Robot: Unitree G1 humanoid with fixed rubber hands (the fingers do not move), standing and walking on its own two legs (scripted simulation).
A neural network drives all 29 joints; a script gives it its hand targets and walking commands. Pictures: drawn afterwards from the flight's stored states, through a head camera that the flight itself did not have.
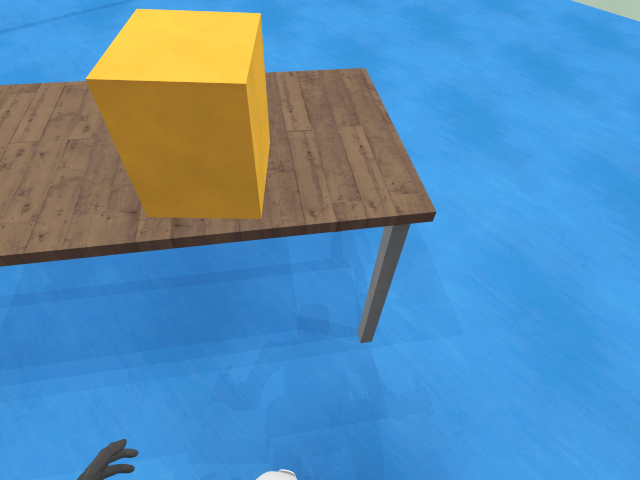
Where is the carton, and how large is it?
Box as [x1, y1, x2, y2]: [86, 9, 269, 218]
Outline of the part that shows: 136,9 86,77 86,81 146,215 169,217 260,218 269,146 260,13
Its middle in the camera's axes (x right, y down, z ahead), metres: -0.22 -0.23 +0.72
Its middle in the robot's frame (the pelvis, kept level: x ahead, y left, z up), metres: +0.70 +0.27 +0.05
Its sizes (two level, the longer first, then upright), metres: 0.245 0.219 0.278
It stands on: a table, 0.66 m high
